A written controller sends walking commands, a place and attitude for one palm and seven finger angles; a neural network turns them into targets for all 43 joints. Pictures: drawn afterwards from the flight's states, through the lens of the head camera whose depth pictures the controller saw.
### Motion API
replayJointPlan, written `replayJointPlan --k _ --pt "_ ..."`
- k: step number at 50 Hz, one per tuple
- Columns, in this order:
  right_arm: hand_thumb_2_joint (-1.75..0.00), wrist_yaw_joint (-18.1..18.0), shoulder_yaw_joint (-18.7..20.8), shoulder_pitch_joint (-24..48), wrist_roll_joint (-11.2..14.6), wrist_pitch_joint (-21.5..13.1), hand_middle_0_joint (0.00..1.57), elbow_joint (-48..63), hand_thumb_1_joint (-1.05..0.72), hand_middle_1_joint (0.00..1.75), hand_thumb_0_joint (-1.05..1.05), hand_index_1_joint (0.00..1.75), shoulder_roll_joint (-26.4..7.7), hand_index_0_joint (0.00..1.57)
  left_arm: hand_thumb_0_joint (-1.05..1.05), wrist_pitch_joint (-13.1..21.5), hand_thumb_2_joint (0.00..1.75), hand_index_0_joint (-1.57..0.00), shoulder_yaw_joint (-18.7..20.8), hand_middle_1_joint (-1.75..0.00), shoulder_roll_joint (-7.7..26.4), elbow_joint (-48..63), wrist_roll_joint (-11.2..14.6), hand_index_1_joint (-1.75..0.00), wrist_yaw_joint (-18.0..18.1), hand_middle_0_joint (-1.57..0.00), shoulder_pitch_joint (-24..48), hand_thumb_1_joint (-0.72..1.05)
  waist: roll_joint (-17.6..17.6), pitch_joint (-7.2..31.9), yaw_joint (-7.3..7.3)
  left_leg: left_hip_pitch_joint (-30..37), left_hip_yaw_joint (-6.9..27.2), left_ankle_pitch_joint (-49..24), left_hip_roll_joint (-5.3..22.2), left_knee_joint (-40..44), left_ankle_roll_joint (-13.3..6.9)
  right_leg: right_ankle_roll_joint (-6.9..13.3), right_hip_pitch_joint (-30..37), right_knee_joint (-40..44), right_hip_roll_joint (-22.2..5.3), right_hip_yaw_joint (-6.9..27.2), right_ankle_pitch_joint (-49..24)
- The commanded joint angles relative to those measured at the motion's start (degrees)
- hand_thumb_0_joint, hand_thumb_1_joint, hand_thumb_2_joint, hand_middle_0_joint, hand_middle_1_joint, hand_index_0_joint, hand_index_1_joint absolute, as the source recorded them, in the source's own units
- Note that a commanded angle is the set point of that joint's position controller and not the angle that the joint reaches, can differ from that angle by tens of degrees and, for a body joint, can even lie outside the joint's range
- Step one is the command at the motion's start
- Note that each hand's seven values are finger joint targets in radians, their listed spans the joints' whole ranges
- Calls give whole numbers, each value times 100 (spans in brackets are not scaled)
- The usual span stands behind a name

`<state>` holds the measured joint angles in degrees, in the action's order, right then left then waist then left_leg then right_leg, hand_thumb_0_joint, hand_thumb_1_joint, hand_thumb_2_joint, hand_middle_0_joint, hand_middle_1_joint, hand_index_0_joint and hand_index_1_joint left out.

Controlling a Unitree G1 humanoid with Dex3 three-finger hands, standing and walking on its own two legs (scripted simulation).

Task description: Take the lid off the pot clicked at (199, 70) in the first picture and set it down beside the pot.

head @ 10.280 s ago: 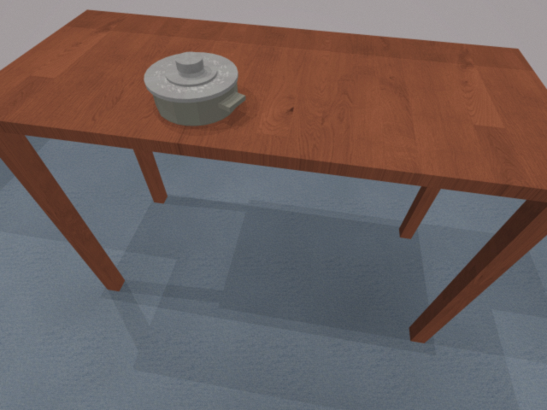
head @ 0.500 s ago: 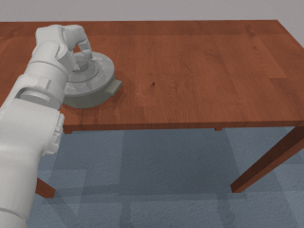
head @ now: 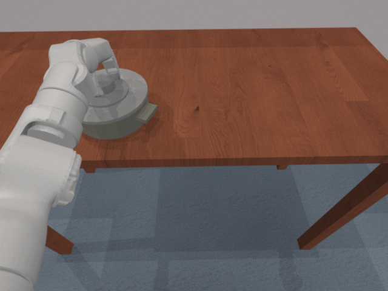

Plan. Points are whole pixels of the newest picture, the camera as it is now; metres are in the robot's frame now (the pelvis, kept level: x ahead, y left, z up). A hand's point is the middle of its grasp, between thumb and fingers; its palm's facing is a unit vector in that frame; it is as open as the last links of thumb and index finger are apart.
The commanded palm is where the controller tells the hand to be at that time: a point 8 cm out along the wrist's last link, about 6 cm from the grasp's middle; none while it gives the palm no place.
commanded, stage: lower the open fingers around the knob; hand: left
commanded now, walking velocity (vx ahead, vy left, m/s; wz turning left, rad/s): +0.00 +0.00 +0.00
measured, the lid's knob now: (102, 83) +0.52 +0.17 +0.16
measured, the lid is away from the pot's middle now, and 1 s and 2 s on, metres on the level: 0.00 0.01 0.01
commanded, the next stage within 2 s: close the fingers and squeeze the knob in 0.22 s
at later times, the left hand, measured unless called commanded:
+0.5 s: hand (95, 85) +0.48 +0.17 +0.18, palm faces -0.37 -0.08 -0.93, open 10.4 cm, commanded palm +0.47 +0.16 +0.23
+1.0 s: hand (99, 85) +0.48 +0.16 +0.18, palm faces -0.37 -0.07 -0.92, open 8.4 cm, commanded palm +0.48 +0.16 +0.23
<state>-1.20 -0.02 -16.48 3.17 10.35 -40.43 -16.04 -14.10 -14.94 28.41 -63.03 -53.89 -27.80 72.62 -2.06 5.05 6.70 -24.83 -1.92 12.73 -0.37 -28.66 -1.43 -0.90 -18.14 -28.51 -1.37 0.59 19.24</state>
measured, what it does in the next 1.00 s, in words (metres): stands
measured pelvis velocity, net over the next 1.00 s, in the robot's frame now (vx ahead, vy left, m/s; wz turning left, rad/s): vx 0.00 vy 0.00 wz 0.00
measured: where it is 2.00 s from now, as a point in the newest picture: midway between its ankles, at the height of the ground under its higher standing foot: outside the picture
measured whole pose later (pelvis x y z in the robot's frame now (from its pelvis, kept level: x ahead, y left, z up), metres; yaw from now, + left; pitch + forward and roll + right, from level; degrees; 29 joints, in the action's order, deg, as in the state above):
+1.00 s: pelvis +0.00 +0.00 +0.00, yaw +0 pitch +9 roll +0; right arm -1.7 0.0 -16.7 3.0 9.8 -40.9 -16.1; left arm -13.9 -15.7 27.1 -63.8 -54.1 -26.8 72.5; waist -1.9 5.1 6.8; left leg -24.9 -1.7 12.3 -0.5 -28.4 -1.5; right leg -0.9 -18.2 -28.3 -1.4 0.5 18.8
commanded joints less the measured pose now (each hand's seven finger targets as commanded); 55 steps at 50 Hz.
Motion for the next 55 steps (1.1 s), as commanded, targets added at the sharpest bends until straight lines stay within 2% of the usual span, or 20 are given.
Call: replayJointPlan --k 1,2,4,5,8,11,16,17,20,26,29,33,37,40,42,44,46,49,53,55 --pt "-90 -65 273 -154 -18 -140 20 489 -90 30 0 30 -908 20 0 10 168 -85 331 -8 1144 828 38 -8 132 -85 2738 -43 390 1884 38 1911 49 -2146 -323 -160 -347 254 -156 240 456 -235 -2613" --pt "-90 -72 254 -125 -23 -133 20 514 -90 30 0 30 -889 20 0 13 168 -85 429 -8 1320 898 -54 -8 155 -85 2835 -43 378 2047 20 1930 32 -2014 -317 -132 -338 226 -73 236 442 -183 -2540" --pt "-90 -95 240 -116 3 -116 20 474 -90 30 0 30 -853 20 0 -30 168 -85 97 -8 942 603 -65 -8 147 -85 2851 -43 467 1703 115 1771 21 -1692 -328 -79 -333 231 -258 293 459 -223 -2326" --pt "-90 -99 246 -151 -4 -119 20 451 -90 30 0 30 -889 20 0 -41 168 -85 273 -8 1167 613 -83 -8 174 -85 2890 -43 405 1675 92 1761 12 -1564 -325 -56 -323 240 -266 306 461 -219 -2259" --pt "-90 -102 233 -118 -16 -135 20 511 -90 30 0 30 -867 20 0 20 168 -85 346 -8 1251 766 -125 -8 215 -85 2900 -43 266 1989 28 1882 58 -1843 -312 -99 -314 258 -158 218 440 -209 -2375" --pt "-90 -71 272 -148 -16 -147 20 524 -90 30 0 30 -876 20 0 26 168 -85 138 -8 873 823 -14 -8 194 -85 2703 -43 189 1926 48 2040 85 -2172 -284 -162 -313 276 -315 236 459 -249 -2406" --pt "-90 -67 273 -124 -24 -148 20 521 -90 30 0 30 -900 20 0 22 168 -85 204 -8 957 998 1 -8 214 -85 2897 -43 100 2040 29 2115 117 -2173 -274 -127 -306 294 -321 220 459 -250 -2339" --pt "-90 -47 272 -128 -40 -156 20 540 -90 30 0 30 -857 20 0 35 99 -52 327 -60 1081 1150 -64 -60 222 -52 2957 -14 55 2273 -2 2251 148 -2355 -261 -165 -302 272 -269 181 460 -225 -2389" --pt "-90 -57 262 -148 -25 -164 20 517 -90 30 0 30 -855 20 0 -4 100 -51 249 -67 984 895 -37 -67 163 -51 2791 -12 387 1968 39 2033 111 -2097 -283 -115 -324 245 -261 252 478 -243 -2338" --pt "-90 -35 302 -109 -37 -182 20 515 -90 30 0 30 -871 20 0 36 101 -51 130 -79 779 1316 78 -79 179 -51 3036 -6 56 2091 44 2346 201 -2398 -255 -132 -305 298 -423 268 475 -271 -2294" --pt "-90 -25 287 -115 -62 -200 20 532 -90 30 0 30 -814 20 0 51 101 -52 276 -83 914 1289 -32 -83 171 -52 2929 -3 190 2277 0 2375 204 -2406 -274 -153 -318 265 -303 243 487 -237 -2345" --pt "-90 -103 244 -94 -32 -175 20 447 -90 30 0 30 -845 20 0 7 100 -53 308 -89 1116 916 -55 -89 217 -53 3156 1 481 1863 63 1901 102 -1604 -319 9 -326 265 -230 330 468 -236 -2181" --pt "-90 -76 260 -80 -42 -207 20 481 -90 30 0 30 -815 20 0 21 99 -55 81 -93 743 976 -30 -93 204 -55 3007 6 212 2003 59 2178 152 -2022 -298 -81 -301 274 -361 288 476 -229 -2238" --pt "-90 -118 247 -73 -31 -195 20 470 -90 30 0 30 -854 20 0 12 97 -56 298 -96 1091 837 -76 -96 217 -56 3060 9 394 1956 60 1942 105 -1604 -324 -5 -311 267 -216 317 461 -197 -2183" --pt "-90 -114 255 -93 -37 -191 20 439 -90 30 0 30 -839 20 0 0 96 -58 96 -98 820 801 -56 -98 227 -58 3098 12 307 1918 97 2009 99 -1645 -327 -33 -312 273 -325 323 470 -217 -2159" --pt "-90 -124 239 -99 -34 -202 20 447 -90 30 0 30 -860 20 0 9 95 -59 335 -99 1160 819 -86 -99 237 -59 3167 14 352 2060 41 1947 115 -1743 -332 -19 -318 273 -152 281 462 -192 -2310" --pt "-90 -85 288 -90 -48 -231 20 505 -90 30 0 30 -850 20 0 52 94 -60 104 -100 788 1135 12 -100 222 -60 3093 17 101 2272 45 2263 155 -2340 -299 -136 -311 291 -233 246 458 -224 -2499" --pt "-90 -96 255 -138 -33 -178 20 422 -90 30 0 30 -855 20 0 -20 91 -62 88 -102 820 758 -57 -102 198 -62 3041 21 332 1865 107 1966 96 -1870 -327 -73 -318 260 -324 313 493 -228 -2306" --pt "-90 -144 244 -185 -46 -181 20 368 -90 30 0 30 -876 20 0 -63 87 -66 290 -104 1098 489 -87 -104 230 -66 3021 26 441 1869 105 1816 65 -1706 -353 -72 -336 259 -202 297 482 -207 -2377" --pt "-90 -143 248 -207 -27 -172 20 354 -90 30 0 30 -881 20 0 -84 85 -67 34 -104 785 447 -92 -104 204 -67 3048 29 390 1782 153 1820 60 -1778 -336 -69 -320 260 -350 299 487 -228 -2346"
